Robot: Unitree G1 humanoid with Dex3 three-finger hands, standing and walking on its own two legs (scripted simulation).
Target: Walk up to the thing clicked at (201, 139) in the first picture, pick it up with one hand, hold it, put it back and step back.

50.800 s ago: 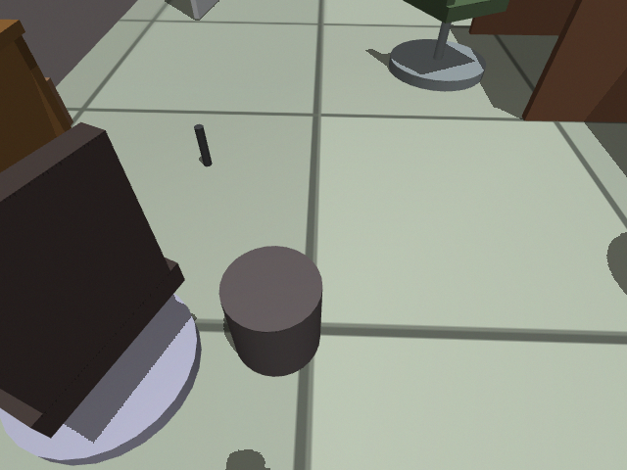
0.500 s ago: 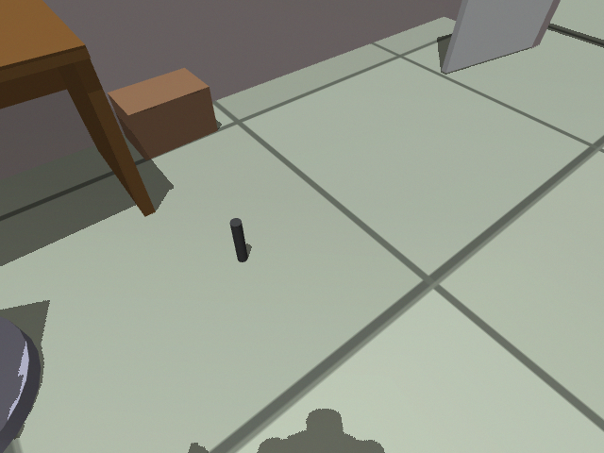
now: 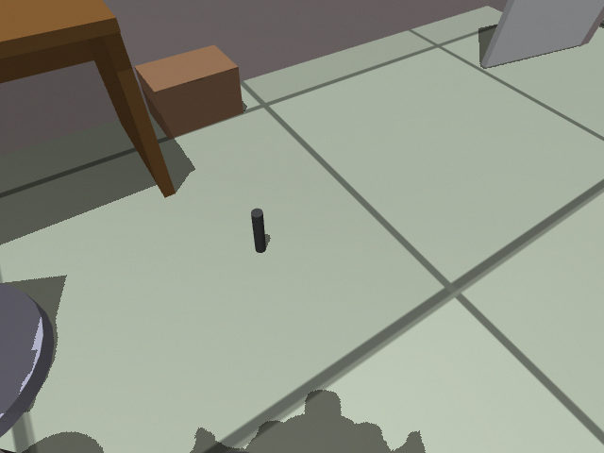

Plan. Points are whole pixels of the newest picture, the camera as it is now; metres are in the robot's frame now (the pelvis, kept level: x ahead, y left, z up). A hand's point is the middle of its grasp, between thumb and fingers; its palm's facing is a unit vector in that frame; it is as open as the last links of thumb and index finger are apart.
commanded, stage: step back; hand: left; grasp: from the side
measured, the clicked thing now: (258, 231) +0.95 +0.20 -0.65
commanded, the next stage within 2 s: stand in 0.10 s
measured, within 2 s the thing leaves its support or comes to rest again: neither
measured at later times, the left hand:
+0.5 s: hand out of the picture +0.09 +0.25 -0.13, palm faces -0.05 -0.94 -0.34, open 7.4 cm
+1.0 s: hand out of the picture +0.11 +0.25 -0.13, palm faces -0.06 -0.94 -0.34, open 7.4 cm
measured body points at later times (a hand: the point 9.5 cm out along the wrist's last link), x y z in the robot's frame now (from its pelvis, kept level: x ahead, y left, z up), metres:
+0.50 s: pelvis +0.01 +0.00 +0.02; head +0.02 +0.00 +0.47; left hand +0.10 +0.30 -0.11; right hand +0.09 -0.30 -0.11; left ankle +0.04 +0.13 -0.72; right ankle +0.00 -0.12 -0.72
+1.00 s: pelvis +0.02 +0.00 +0.02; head +0.04 +0.00 +0.47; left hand +0.11 +0.30 -0.11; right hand +0.09 -0.30 -0.11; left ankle +0.04 +0.13 -0.72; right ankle +0.00 -0.12 -0.72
